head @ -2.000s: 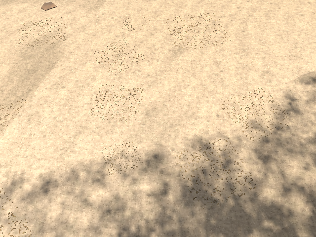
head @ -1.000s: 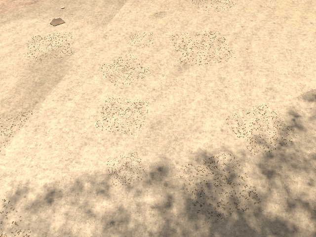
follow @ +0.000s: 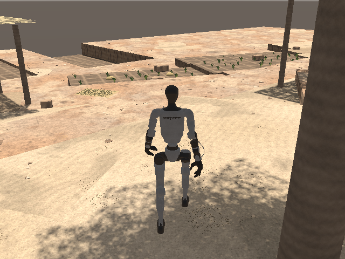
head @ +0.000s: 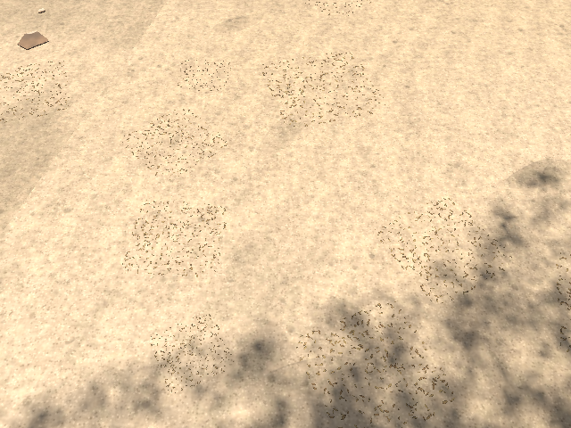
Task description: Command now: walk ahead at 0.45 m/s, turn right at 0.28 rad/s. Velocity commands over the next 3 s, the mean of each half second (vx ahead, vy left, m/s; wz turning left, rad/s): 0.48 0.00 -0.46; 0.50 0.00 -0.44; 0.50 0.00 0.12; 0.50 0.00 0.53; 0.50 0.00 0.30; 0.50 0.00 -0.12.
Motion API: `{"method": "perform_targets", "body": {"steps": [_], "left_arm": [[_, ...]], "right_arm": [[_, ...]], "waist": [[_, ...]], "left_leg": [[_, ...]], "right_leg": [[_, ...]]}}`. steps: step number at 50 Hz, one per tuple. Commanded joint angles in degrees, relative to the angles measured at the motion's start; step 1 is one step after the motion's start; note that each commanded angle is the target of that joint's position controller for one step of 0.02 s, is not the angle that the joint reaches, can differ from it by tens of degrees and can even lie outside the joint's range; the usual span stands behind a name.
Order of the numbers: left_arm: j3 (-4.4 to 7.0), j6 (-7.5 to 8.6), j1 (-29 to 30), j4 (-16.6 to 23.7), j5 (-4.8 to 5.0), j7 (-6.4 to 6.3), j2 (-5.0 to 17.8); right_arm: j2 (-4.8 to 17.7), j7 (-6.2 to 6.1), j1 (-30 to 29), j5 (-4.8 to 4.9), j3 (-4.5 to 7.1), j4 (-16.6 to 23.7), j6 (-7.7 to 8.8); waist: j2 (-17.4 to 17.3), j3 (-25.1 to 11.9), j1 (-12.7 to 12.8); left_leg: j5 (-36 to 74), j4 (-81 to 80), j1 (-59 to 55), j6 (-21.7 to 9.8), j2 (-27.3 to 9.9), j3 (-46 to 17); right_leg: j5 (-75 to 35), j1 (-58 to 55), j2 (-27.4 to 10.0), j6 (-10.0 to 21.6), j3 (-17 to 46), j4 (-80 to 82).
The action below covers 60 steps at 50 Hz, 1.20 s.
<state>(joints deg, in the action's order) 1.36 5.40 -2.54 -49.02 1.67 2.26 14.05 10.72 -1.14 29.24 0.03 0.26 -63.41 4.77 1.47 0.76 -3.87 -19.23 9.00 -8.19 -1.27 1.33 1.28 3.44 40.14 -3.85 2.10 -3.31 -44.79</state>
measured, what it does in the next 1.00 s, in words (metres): walks ahead, turning right: right foot, then left foot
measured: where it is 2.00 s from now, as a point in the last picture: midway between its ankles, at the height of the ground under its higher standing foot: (396, 207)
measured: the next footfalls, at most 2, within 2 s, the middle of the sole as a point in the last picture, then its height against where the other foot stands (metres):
right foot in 0.12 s outside the picture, level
left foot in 0.62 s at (266, 391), level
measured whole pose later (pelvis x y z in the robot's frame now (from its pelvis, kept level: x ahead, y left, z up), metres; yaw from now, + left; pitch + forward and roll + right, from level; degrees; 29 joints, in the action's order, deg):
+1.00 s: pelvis +0.55 -0.11 +0.01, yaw -29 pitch +2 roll +2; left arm 2.3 3.4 -5.0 -39.0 0.9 1.6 15.3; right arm 15.8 0.6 22.5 1.1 3.5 -51.1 5.4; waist 2.8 1.1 -5.8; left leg -14.8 12.9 0.2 -0.3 1.0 5.8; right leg 2.4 36.7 -5.0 1.0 2.2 -38.3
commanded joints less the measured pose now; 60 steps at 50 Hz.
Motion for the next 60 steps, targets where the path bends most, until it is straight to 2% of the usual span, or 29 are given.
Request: {"method": "perform_targets", "body": {"steps": [1,3,5,6,7,8,9,11,14,18,22,25,28,30,31,32,33,34,35,38,46,51,53,55,56,57,58,59,60], "left_arm": [[-0.03,-0.15,7.9,6.1,0.22,0.52,2.4],[1.14,-0.05,5.7,6.3,0.12,1.0,4.8],[3.57,-0.62,-7.9,2.4,0.4,1.18,8.4],[5.0,-1.23,-15.5,0.6,0.55,0.84,11.0],[6.32,-1.39,-21.2,0.4,-0.51,0.37,16.9],[5.31,-1.55,-20.9,0.1,-0.85,0.02,14.0],[4.46,-0.89,-17.3,0.5,-1.1,-0.06,11.3],[3.41,0.14,-8.1,3.0,-1.33,0.35,8.3],[2.96,0.34,-4.4,4.6,-1.55,0.07,7.2],[3.68,0.37,-10.1,4.0,-1.24,-1.82,9.9],[4.14,-0.61,-14.9,3.3,-0.3,-2.91,10.8],[4.15,-1.34,-17.6,2.6,0.13,-3.2,10.2],[4.31,-2.06,-17.9,3.2,-0.37,-3.54,10.4],[3.8,-2.36,-16.7,4.2,-0.65,-3.45,8.8],[2.56,-2.03,-16.1,5.3,-1.22,-3.04,5.5],[1.37,-1.28,-23.3,6.7,-0.11,-2.71,1.7],[1.82,-1.06,-23.9,6.9,0.84,-2.82,6.3],[3.1,-1.38,-19.1,7.0,0.93,-2.9,11.2],[3.32,-1.79,-15.6,7.7,0.36,-3.04,10.9],[3.21,-2.33,-13.8,9.0,-0.22,-2.46,7.0],[1.22,-1.38,-4.0,12.8,-1.11,-0.97,2.8],[1.38,-0.91,3.7,16.0,-0.34,0.06,4.4],[2.07,-0.75,2.1,16.0,-0.52,0.25,6.1],[4.45,-0.86,-11.3,11.9,-1.01,-0.33,10.1],[5.9,-1.29,-21.9,9.9,-1.56,-1.23,14.7],[6.31,-1.48,-23.0,9.4,-1.72,-1.19,19.2],[5.07,-1.38,-23.4,9.4,-1.18,-1.08,13.6],[4.22,-1.06,-19.4,9.6,-1.17,-1.1,11.3],[3.65,-0.85,-15.4,9.9,-1.3,-1.02,9.5]], "right_arm": [[11.5,-0.64,-0.6,0.81,2.32,2.5,1.07],[12.1,-0.59,-1.1,0.3,2.76,3.2,0.55],[12.8,-0.76,-2.8,-0.92,3.07,4.7,-1.06],[12.7,-0.9,-3.1,-1.32,2.85,6.2,-1.28],[5.4,0.24,2.5,-1.91,0.66,8.9,-0.04],[4.9,1.35,0.8,-0.83,0.24,8.5,2.81],[9.7,1.85,-6.1,1.75,1.66,11.7,4.51],[11.9,0.83,-11.7,1.54,2.48,13.5,5.32],[10.5,-0.17,-9.5,-0.08,3.2,14.5,2.7],[9.9,-0.92,-19.3,-1.44,3.44,19.2,1.6],[8.0,-0.13,-28.4,-0.59,2.71,22.4,2.31],[9.4,0.74,-31.8,0.3,2.89,24.3,2.8],[11.6,1.59,-31.5,0.64,3.58,25.2,3.81],[13.7,1.28,-23.2,0.44,4.7,23.4,4.44],[16.6,0.8,-14.7,-0.53,5.59,22.6,4.66],[21.9,0.48,-7.1,-1.35,7.12,21.0,3.74],[17.9,0.9,-6.5,-0.15,6.49,20.6,3.07],[13.0,0.87,-9.7,0.03,5.23,21.9,2.73],[11.7,0.85,-12.7,-0.24,4.72,22.5,2.27],[9.7,1.28,-15.7,-0.85,3.91,21.3,2.12],[13.4,1.6,-12.8,0.82,5.08,17.7,2.03],[15.3,1.52,-7.4,1.73,5.35,14.7,0.58],[16.2,1.28,-7.7,1.92,5.5,14.1,-0.16],[15.5,0.88,-8.1,1.75,4.96,14.1,-0.69],[12.9,0.7,-8.2,0.15,3.68,15.9,-0.41],[5.6,1.27,-1.4,-0.06,1.44,17.0,0.87],[12.0,1.62,-5.0,1.44,2.97,16.3,1.97],[14.1,1.78,-9.9,2.82,3.64,17.9,2.37],[13.4,1.45,-12.1,2.47,3.55,18.0,2.22]], "waist": [[-7.1,7.8,2.1],[-7.9,3.8,4.5],[-9.1,-5.0,11.3],[-7.1,-8.3,14.5],[8.5,-17.6,10.8],[9.4,-23.2,10.9],[8.2,-12.5,10.4],[-2.7,-3.2,5.7],[0.1,-0.9,0.9],[0.9,2.0,3.5],[2.0,1.0,7.3],[2.2,0.3,8.5],[3.8,-0.6,7.1],[4.9,-4.3,2.7],[1.2,-11.8,-1.2],[-14.7,-20.5,0.2],[-18.0,-20.0,0.0],[-10.4,-11.7,-1.2],[-6.0,-6.5,-0.6],[-7.3,-0.2,2.5],[-5.3,1.0,1.5],[-6.5,2.7,0.0],[-7.3,1.4,2.2],[-6.2,-7.0,9.4],[0.7,-15.2,13.2],[15.2,-22.1,8.3],[8.8,-20.8,11.0],[6.8,-11.8,10.1],[2.9,-7.8,8.3]], "left_leg": [[28.8,-5.4,10.6,-6.9,-13.6,-0.3],[47.8,2.3,4.2,-5.3,-15.0,1.6],[63.3,21.5,3.4,-3.1,-13.8,4.5],[55.9,36.1,13.9,-1.4,-12.2,5.1],[20.9,63.0,38.4,2.4,-2.2,4.2],[-9.9,74.0,45.8,1.1,2.5,-6.6],[-7.0,76.0,52.0,-0.8,-0.8,-9.0],[1.2,67.7,47.8,-1.8,-5.9,-7.5],[3.1,58.2,39.1,-0.1,-9.0,-7.2],[15.1,42.3,41.6,3.6,-7.5,-5.0],[25.9,25.3,37.8,4.5,-3.7,-4.5],[24.7,20.5,37.5,4.3,-2.7,-6.1],[17.2,16.9,34.8,2.8,-1.8,-6.9],[14.9,13.5,22.6,-0.2,-2.2,-5.7],[13.1,15.4,8.0,-4.1,-10.1,-12.2],[5.4,13.4,-13.9,-13.7,-23.8,-35.1],[-6.3,9.5,-14.6,-14.9,-27.5,-46.9],[-7.8,8.5,-7.6,-11.9,-24.7,-38.6],[-1.3,7.6,-0.3,-9.7,-21.8,-29.8],[10.9,2.6,12.9,-8.2,-15.4,-16.6],[24.5,-1.1,14.2,-9.8,-13.2,-3.7],[24.5,0.9,8.6,-8.5,-16.4,-3.7],[32.7,4.9,6.2,-7.3,-17.2,-3.1],[45.1,21.4,10.7,-4.5,-13.2,1.3],[28.5,39.7,23.5,-2.1,-10.1,3.6],[-12.4,58.6,44.7,0.8,0.0,0.4],[-14.4,65.2,51.2,0.3,-2.3,-6.8],[-9.3,65.5,54.6,-0.5,-4.9,-5.9],[-3.9,62.8,52.4,-0.5,-7.4,-5.1]], "right_leg": [[-4.9,-8.4,2.1,2.0,-0.6,9.3],[-3.1,-12.7,4.7,4.5,-1.7,10.6],[0.3,-27.5,8.8,7.0,-3.4,9.6],[1.5,-41.0,6.5,8.8,2.0,10.0],[15.4,-63.0,-10.0,19.9,33.4,14.0],[23.1,-64.6,-15.7,22.2,54.3,28.2],[23.4,-57.0,-13.6,18.3,48.1,30.6],[11.6,-37.3,-9.2,15.3,33.3,32.6],[5.4,-23.4,-4.4,14.5,23.9,35.4],[3.8,-18.7,-1.8,14.1,19.5,36.5],[4.8,-21.2,-0.3,11.0,18.8,33.7],[7.1,-26.9,-2.1,10.5,23.0,29.9],[4.7,-32.5,-3.9,9.8,28.2,23.9],[0.1,-31.6,-1.2,7.7,27.9,16.6],[2.3,-25.7,2.1,5.6,23.6,2.7],[21.1,-5.7,10.8,1.0,14.1,-16.0],[30.2,4.2,6.9,0.4,13.6,-25.8],[25.4,6.9,4.1,0.0,14.2,-29.4],[20.6,5.9,2.1,-0.6,12.1,-29.3],[14.4,0.3,-1.2,-1.0,10.5,-22.8],[-1.8,-3.0,-1.5,-1.5,5.4,2.3],[-0.2,-5.5,0.4,0.4,3.4,11.2],[3.2,-10.2,2.0,2.3,2.2,13.9],[0.9,-31.0,4.7,5.2,0.1,16.7],[-1.8,-48.7,-6.3,8.9,12.7,14.7],[7.7,-64.1,-19.0,18.2,40.3,21.8],[14.3,-62.0,-18.4,17.6,43.8,26.0],[11.4,-54.6,-16.6,15.0,34.3,26.9],[6.4,-46.7,-14.1,13.2,27.2,28.2]]}}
